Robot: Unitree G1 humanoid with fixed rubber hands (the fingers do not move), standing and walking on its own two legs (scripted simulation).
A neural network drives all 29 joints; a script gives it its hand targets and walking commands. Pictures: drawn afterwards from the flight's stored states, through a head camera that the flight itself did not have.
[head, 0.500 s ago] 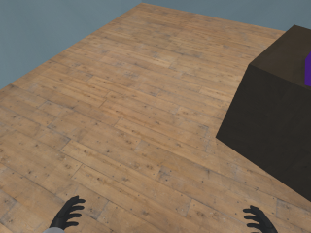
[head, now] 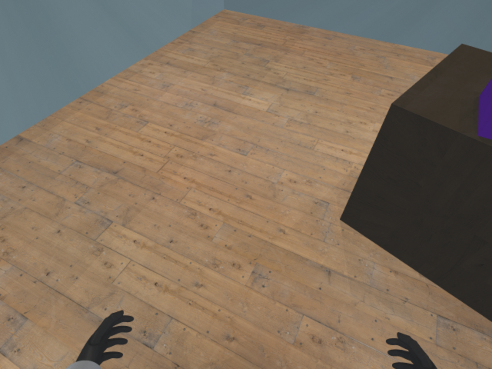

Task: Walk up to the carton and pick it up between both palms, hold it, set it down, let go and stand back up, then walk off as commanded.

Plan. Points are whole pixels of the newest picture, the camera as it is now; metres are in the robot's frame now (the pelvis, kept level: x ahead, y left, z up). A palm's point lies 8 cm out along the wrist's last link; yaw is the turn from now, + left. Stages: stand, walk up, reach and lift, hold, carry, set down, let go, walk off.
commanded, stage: walk up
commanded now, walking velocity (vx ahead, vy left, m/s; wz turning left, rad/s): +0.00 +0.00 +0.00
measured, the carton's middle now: out of the picture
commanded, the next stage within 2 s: none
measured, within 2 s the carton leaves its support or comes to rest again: neither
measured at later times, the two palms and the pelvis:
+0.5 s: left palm (146, 315) +0.22 +0.19 -0.07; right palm out of the picture +0.02 -0.45 -0.07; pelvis +0.02 -0.07 -0.01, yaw -13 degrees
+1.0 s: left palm (220, 257) +0.34 +0.06 -0.07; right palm out of the picture +0.01 -0.50 -0.04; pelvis +0.11 -0.16 +0.01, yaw -24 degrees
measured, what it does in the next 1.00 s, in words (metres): steps to the right, turning right: right foot, then left foot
